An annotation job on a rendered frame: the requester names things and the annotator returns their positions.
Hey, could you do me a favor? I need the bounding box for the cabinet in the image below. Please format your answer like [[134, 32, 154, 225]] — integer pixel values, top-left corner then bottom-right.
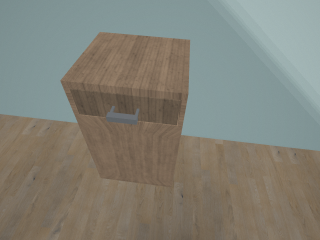
[[60, 32, 190, 187]]

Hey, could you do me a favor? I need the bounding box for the handle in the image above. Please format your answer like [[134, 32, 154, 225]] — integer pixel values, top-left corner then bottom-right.
[[106, 106, 140, 125]]

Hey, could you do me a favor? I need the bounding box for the drawer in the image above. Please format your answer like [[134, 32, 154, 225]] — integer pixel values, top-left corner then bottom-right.
[[70, 88, 181, 125]]

